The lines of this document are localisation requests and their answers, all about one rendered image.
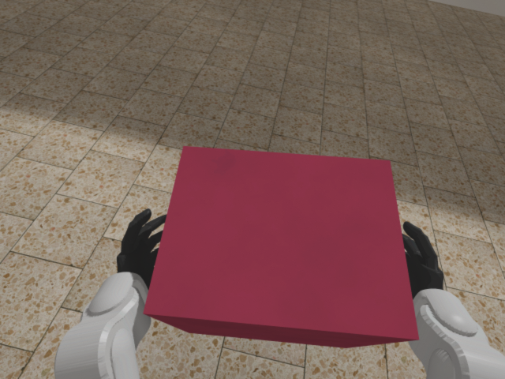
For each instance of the right robot hand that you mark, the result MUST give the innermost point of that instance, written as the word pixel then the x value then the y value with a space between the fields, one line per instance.
pixel 422 261

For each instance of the robot left forearm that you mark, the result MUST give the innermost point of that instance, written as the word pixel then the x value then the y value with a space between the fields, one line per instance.
pixel 103 345

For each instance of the left robot hand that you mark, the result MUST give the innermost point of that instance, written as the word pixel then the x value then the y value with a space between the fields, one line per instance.
pixel 136 253

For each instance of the carton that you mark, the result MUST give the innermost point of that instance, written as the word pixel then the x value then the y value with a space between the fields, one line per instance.
pixel 283 247

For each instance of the robot right forearm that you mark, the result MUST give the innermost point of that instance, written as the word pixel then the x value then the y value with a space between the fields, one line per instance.
pixel 451 344

